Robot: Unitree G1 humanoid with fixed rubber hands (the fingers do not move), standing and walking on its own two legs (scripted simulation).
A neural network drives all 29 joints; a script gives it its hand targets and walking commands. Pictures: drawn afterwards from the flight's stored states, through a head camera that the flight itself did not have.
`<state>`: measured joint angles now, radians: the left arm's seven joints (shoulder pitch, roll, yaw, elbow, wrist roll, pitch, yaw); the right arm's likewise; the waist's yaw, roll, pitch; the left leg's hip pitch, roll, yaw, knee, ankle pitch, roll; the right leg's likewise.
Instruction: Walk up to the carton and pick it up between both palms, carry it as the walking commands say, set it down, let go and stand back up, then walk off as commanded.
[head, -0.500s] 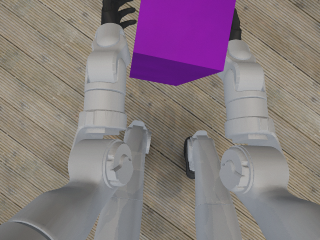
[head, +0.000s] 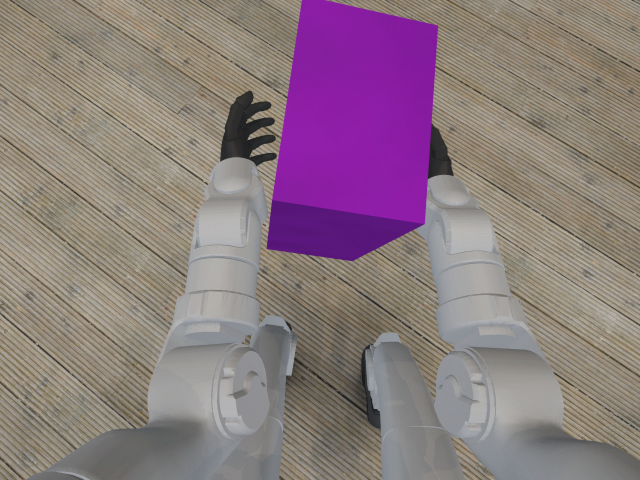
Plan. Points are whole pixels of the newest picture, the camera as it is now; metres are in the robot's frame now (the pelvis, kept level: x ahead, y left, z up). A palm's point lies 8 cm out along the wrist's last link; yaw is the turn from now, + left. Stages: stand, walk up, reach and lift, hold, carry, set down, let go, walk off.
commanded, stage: reach and lift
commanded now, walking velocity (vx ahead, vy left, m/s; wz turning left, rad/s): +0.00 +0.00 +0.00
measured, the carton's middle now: (333, 161) +0.48 +0.02 -0.08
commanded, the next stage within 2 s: none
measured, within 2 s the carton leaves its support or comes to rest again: neither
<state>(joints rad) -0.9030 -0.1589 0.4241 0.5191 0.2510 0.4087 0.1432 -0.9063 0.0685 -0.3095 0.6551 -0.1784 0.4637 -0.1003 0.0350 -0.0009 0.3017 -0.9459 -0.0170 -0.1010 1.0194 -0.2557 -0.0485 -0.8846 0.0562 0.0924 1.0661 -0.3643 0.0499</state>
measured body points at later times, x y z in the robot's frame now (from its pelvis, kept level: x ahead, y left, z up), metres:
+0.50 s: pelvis +0.06 +0.00 +0.06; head +0.15 +0.01 +0.50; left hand +0.42 +0.13 +0.04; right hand +0.42 -0.11 +0.02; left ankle +0.14 +0.14 -0.65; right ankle +0.10 -0.14 -0.65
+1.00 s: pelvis +0.10 -0.01 +0.09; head +0.07 -0.01 +0.53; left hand +0.41 +0.13 +0.12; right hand +0.40 -0.11 +0.08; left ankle +0.14 +0.14 -0.65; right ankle +0.10 -0.14 -0.65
